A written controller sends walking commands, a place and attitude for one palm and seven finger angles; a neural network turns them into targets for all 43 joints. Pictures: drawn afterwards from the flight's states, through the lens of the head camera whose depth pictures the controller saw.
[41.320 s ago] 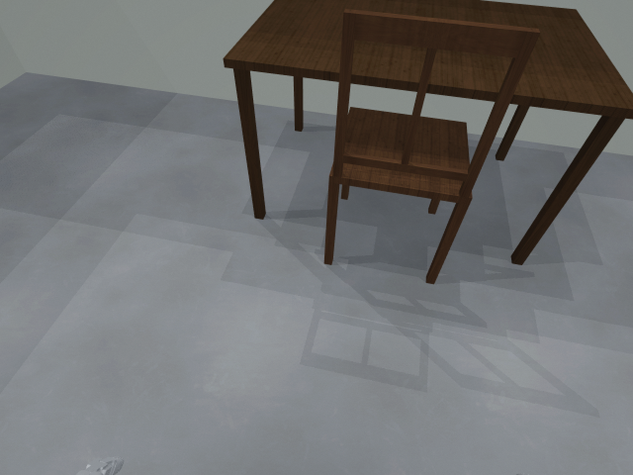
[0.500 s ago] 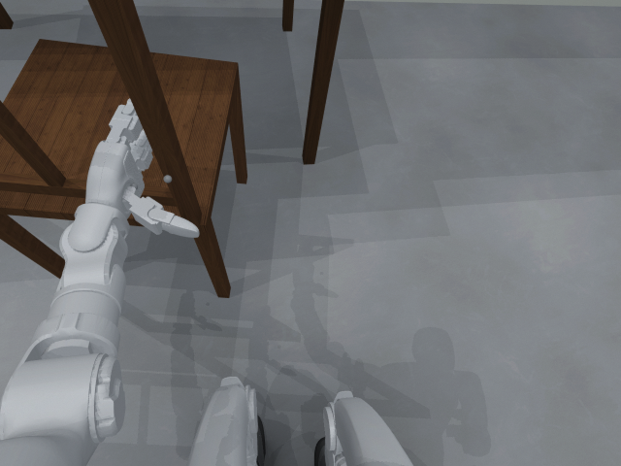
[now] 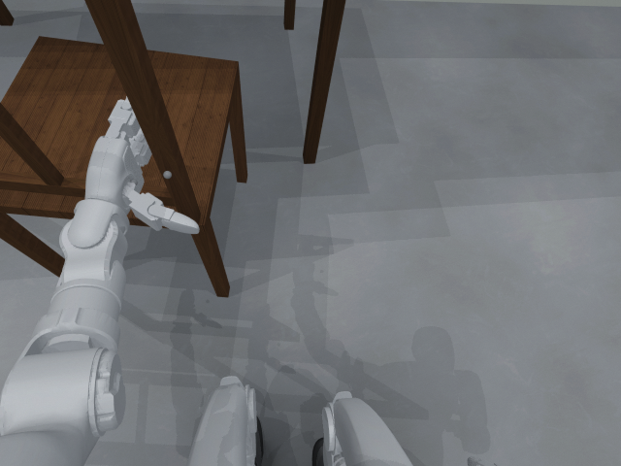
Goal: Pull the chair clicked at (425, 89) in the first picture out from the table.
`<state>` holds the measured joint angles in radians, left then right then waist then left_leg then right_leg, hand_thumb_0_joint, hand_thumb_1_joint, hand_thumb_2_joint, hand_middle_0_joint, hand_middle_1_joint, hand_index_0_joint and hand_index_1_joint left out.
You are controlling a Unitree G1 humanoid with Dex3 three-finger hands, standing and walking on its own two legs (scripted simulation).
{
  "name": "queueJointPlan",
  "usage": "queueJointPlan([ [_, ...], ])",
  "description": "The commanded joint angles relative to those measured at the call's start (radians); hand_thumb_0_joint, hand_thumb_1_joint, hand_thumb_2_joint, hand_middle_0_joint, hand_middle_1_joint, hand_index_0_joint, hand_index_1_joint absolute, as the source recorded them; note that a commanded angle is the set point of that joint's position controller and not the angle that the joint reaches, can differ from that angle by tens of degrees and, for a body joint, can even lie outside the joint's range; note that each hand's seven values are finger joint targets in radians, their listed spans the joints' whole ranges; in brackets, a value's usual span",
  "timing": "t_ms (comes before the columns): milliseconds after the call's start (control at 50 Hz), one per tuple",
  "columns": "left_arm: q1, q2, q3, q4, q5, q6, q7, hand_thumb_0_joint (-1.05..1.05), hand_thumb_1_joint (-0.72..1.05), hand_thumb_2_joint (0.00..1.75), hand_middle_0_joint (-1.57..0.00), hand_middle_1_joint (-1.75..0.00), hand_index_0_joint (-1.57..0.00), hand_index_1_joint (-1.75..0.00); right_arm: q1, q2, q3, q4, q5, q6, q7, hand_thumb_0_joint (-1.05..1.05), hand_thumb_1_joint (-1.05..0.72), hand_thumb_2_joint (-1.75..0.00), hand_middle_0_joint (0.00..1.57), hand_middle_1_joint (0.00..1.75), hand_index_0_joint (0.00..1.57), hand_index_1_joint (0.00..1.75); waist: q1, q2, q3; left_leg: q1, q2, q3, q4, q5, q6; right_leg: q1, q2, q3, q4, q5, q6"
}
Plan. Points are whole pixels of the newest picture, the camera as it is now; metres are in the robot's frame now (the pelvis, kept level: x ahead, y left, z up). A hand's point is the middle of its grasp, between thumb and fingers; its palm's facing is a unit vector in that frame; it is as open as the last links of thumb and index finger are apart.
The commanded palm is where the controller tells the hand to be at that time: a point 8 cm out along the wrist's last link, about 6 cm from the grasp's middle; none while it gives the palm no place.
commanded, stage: hook a spindle and tug to test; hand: left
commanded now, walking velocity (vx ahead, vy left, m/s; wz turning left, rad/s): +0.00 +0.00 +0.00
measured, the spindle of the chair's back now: out of the picture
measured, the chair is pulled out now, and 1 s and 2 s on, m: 0.24 0.26 0.31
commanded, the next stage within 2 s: step backward, pulling the chair out in 1.54 s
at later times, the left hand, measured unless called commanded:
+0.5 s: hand (166, 172) +0.47 +0.17 +0.04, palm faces -0.10 -0.99 -0.02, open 14.0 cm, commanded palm +0.45 +0.20 +0.04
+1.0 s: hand (169, 172) +0.47 +0.17 +0.04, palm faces -0.11 -0.99 -0.01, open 5.9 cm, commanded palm +0.45 +0.20 +0.04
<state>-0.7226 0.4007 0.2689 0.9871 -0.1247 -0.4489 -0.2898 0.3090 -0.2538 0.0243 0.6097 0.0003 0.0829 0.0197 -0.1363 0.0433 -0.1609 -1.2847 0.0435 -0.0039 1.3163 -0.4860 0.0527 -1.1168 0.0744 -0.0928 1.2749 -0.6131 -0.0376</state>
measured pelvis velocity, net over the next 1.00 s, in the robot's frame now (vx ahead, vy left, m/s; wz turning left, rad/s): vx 0.01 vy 0.00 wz -0.01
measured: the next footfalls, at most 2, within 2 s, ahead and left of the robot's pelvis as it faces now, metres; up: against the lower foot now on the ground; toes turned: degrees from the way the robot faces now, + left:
none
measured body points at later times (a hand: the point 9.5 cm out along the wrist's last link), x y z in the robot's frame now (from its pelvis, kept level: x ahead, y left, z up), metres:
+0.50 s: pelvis +0.00 +0.00 +0.00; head +0.14 +0.03 +0.43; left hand +0.47 +0.23 +0.04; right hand +0.05 -0.26 -0.11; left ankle +0.06 +0.09 -0.61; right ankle -0.01 -0.11 -0.61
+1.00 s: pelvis +0.01 +0.00 +0.01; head +0.15 +0.03 +0.43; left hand +0.47 +0.22 +0.04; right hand +0.07 -0.26 -0.11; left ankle +0.06 +0.09 -0.61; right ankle -0.01 -0.11 -0.61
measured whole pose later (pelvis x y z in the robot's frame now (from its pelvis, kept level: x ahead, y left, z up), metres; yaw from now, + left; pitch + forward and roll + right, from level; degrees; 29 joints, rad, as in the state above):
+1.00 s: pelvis +0.01 +0.00 +0.01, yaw +0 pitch +26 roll -5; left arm -0.65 0.37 0.26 0.90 -0.15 -0.43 -0.27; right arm 0.30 -0.25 0.02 0.59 0.00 0.09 0.03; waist -0.14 0.04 -0.17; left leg -1.25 0.04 0.01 1.29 -0.50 0.06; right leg -1.09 0.07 -0.08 1.25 -0.62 -0.03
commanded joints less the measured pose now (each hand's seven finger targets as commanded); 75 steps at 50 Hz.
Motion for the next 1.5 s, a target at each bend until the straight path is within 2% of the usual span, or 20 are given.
queueJointPlan([
  [0,-0.408,0.207,0.044,-0.182,-0.011,-0.070,-0.003,0.00,-0.50,0.30,-0.06,-0.08,-0.06,-0.08,0.140,-0.185,-0.069,-0.055,-0.001,-0.017,-0.014,0.00,-0.90,-0.90,0.20,0.30,0.20,0.30,-0.035,0.108,-0.490,0.587,-0.005,-0.105,-0.106,0.314,-0.014,-0.011,-0.006,0.063,-0.174,0.291,0.001],
  [100,-0.405,0.221,0.055,-0.220,-0.016,-0.074,-0.006,0.00,-0.50,0.30,-0.13,-0.30,-0.13,-0.30,0.134,-0.182,-0.068,-0.069,0.001,-0.017,-0.011,0.00,-0.90,-0.90,0.20,0.30,0.20,0.30,-0.024,0.137,-0.520,0.603,-0.004,-0.102,-0.105,0.340,-0.014,0.006,-0.005,0.067,-0.170,0.315,0.000],
  [220,-0.357,0.226,0.062,-0.193,-0.021,-0.046,-0.010,0.00,-0.50,0.30,-0.24,-0.63,-0.24,-0.63,0.134,-0.180,-0.066,-0.068,0.006,-0.014,-0.011,0.00,-0.90,-0.90,0.20,0.30,0.20,0.30,-0.028,0.072,-0.470,0.517,-0.006,-0.085,-0.100,0.299,-0.007,0.053,-0.004,0.079,-0.184,0.319,0.009],
  [280,-0.381,0.248,0.078,-0.214,-0.024,-0.057,-0.009,0.00,-0.50,0.30,-0.29,-0.79,-0.29,-0.79,0.137,-0.182,-0.064,-0.069,0.006,-0.019,-0.014,0.00,-0.90,-0.90,0.20,0.30,0.20,0.30,-0.024,0.087,-0.483,0.517,-0.007,-0.082,-0.099,0.304,-0.007,0.058,-0.004,0.083,-0.178,0.324,0.007],
  [320,-0.378,0.201,0.040,-0.249,-0.028,-0.066,-0.015,0.00,-0.50,0.30,-0.32,-0.90,-0.32,-0.90,0.129,-0.173,-0.066,-0.070,0.006,-0.023,-0.011,0.00,-0.90,-0.90,0.20,0.30,0.20,0.30,-0.028,0.117,-0.510,0.559,-0.007,-0.085,-0.102,0.321,-0.009,0.048,-0.005,0.081,-0.180,0.333,0.006],
  [440,-0.354,0.210,0.041,-0.242,-0.030,-0.062,-0.021,0.00,-0.16,0.44,-0.43,-1.23,-0.43,-1.23,0.135,-0.182,-0.069,-0.060,0.008,-0.025,-0.010,0.00,-0.90,-0.90,0.20,0.30,0.20,0.30,-0.022,0.111,-0.493,0.571,-0.005,-0.095,-0.115,0.312,-0.013,0.035,-0.005,0.072,-0.184,0.312,0.002],
  [520,-0.342,0.163,0.008,-0.249,-0.027,-0.061,-0.016,0.00,0.06,0.54,-0.50,-1.45,-0.50,-1.45,0.135,-0.181,-0.075,-0.060,0.007,-0.025,-0.006,0.00,-0.90,-0.90,0.20,0.30,0.20,0.30,-0.027,0.123,-0.501,0.620,-0.003,-0.105,-0.123,0.338,-0.016,0.001,-0.005,0.063,-0.183,0.315,0.000],
  [660,-0.298,0.149,-0.002,-0.316,-0.025,-0.068,-0.006,0.00,0.45,0.71,-0.50,-1.45,-0.50,-1.45,0.136,-0.178,-0.078,-0.067,0.003,-0.021,0.002,0.00,-0.90,-0.90,0.20,0.30,0.20,0.30,-0.013,0.151,-0.549,0.682,-0.002,-0.114,-0.130,0.426,-0.021,0.014,-0.006,0.056,-0.173,0.373,-0.005],
  [740,-0.271,0.140,0.000,-0.292,-0.030,-0.054,0.002,0.00,0.68,0.80,-0.50,-1.45,-0.50,-1.45,0.133,-0.182,-0.080,-0.064,0.006,-0.014,0.003,0.00,-0.90,-0.90,0.20,0.30,0.20,0.30,-0.023,0.090,-0.492,0.651,-0.001,-0.110,-0.137,0.398,-0.021,0.023,-0.005,0.053,-0.189,0.367,0.001],
  [820,-0.288,0.164,0.019,-0.274,-0.021,-0.062,0.008,0.00,0.90,0.90,-0.50,-1.45,-0.50,-1.45,0.135,-0.183,-0.078,-0.061,0.002,-0.013,0.000,0.00,-0.90,-0.90,0.20,0.30,0.20,0.30,-0.017,0.105,-0.487,0.641,-0.003,-0.108,-0.133,0.389,-0.022,0.017,-0.006,0.055,-0.182,0.354,0.000],
  [860,-0.316,0.127,-0.011,-0.281,-0.023,-0.067,0.004,0.00,0.90,0.90,-0.50,-1.45,-0.50,-1.45,0.136,-0.178,-0.079,-0.060,0.001,-0.014,0.001,0.00,-0.90,-0.90,0.20,0.30,0.20,0.30,-0.032,0.108,-0.490,0.661,-0.001,-0.116,-0.131,0.411,-0.020,-0.001,-0.007,0.051,-0.176,0.364,-0.001],
  [880,-0.273,0.135,0.005,-0.276,-0.025,-0.065,0.004,0.00,0.90,0.90,-0.50,-1.45,-0.50,-1.45,0.135,-0.178,-0.080,-0.067,0.003,-0.012,0.003,0.00,-0.90,-0.90,0.20,0.30,0.20,0.30,-0.010,0.131,-0.503,0.676,-0.002,-0.110,-0.133,0.430,-0.024,0.007,-0.007,0.052,-0.178,0.374,-0.002],
  [940,-0.212,0.138,0.013,-0.286,-0.032,-0.055,0.002,0.00,0.90,0.90,-0.50,-1.45,-0.50,-1.45,0.124,-0.176,-0.078,-0.082,0.004,-0.005,0.005,0.00,-0.90,-0.90,0.20,0.30,0.20,0.30,-0.002,0.091,-0.504,0.644,-0.007,-0.100,-0.134,0.431,-0.020,0.054,-0.008,0.057,-0.182,0.402,0.001],
  [980,-0.193,0.159,0.027,-0.307,-0.026,-0.058,0.002,0.00,0.90,0.90,-0.50,-1.45,-0.50,-1.45,0.120,-0.177,-0.077,-0.086,0.003,-0.003,0.008,0.00,-0.90,-0.90,0.20,0.30,0.20,0.30,0.008,0.104,-0.512,0.653,-0.005,-0.102,-0.136,0.440,-0.022,0.055,-0.007,0.057,-0.176,0.406,0.000],
  [1060,-0.149,0.129,-0.002,-0.390,-0.036,-0.059,-0.003,0.00,0.90,0.90,-0.50,-1.45,-0.50,-1.45,0.111,-0.173,-0.080,-0.108,0.005,-0.003,0.011,0.00,-0.90,-0.90,0.20,0.30,0.20,0.30,0.014,0.126,-0.538,0.687,-0.003,-0.103,-0.143,0.476,-0.025,0.069,-0.008,0.056,-0.172,0.428,-0.002],
  [1220,-0.048,0.076,-0.034,-0.468,-0.056,-0.054,-0.001,0.00,0.90,0.90,-0.50,-1.45,-0.50,-1.45,0.087,-0.169,-0.085,-0.117,0.011,-0.013,0.014,0.00,-0.90,-0.90,0.20,0.30,0.20,0.30,0.016,0.095,-0.501,0.684,-0.006,-0.096,-0.153,0.460,-0.025,0.085,-0.009,0.056,-0.190,0.434,0.003],
  [1260,-0.070,0.060,-0.050,-0.452,-0.058,-0.057,0.002,0.00,0.90,0.90,-0.50,-1.45,-0.50,-1.45,0.087,-0.171,-0.085,-0.107,0.011,-0.016,0.010,0.00,-0.90,-0.90,0.20,0.30,0.20,0.30,-0.001,0.080,-0.462,0.669,-0.005,-0.100,-0.153,0.426,-0.022,0.055,-0.009,0.056,-0.195,0.404,0.003],
  [1340,-0.077,0.099,-0.022,-0.447,-0.057,-0.064,-0.001,0.00,0.90,0.90,-0.50,-1.45,-0.50,-1.45,0.077,-0.175,-0.084,-0.102,0.010,-0.022,0.002,0.00,-0.90,-0.90,0.20,0.30,0.20,0.30,0.009,0.067,-0.463,0.642,-0.009,-0.094,-0.150,0.394,-0.022,0.077,-0.011,0.061,-0.193,0.393,0.004],
  [1380,-0.074,0.075,-0.044,-0.441,-0.057,-0.065,-0.007,0.00,0.90,0.90,-0.50,-1.45,-0.50,-1.45,0.071,-0.171,-0.082,-0.101,0.012,-0.025,0.002,0.00,-0.90,-0.90,0.20,0.30,0.20,0.30,0.011,0.104,-0.461,0.669,-0.008,-0.097,-0.149,0.407,-0.026,0.047,-0.014,0.058,-0.189,0.387,0.001],
  [1480,-0.065,0.076,-0.043,-0.432,-0.062,-0.063,-0.011,0.00,0.90,0.90,-0.50,-1.45,-0.50,-1.45,0.055,-0.171,-0.079,-0.109,0.015,-0.027,-0.001,0.00,-0.90,-0.90,0.20,0.30,0.20,0.30,0.015,0.067,-0.457,0.632,-0.013,-0.094,-0.149,0.359,-0.021,0.066,-0.013,0.064,-0.193,0.360,0.003],
])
